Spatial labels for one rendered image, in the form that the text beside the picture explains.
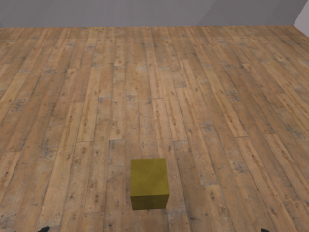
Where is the carton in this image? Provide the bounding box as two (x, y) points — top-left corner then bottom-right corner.
(130, 158), (170, 211)

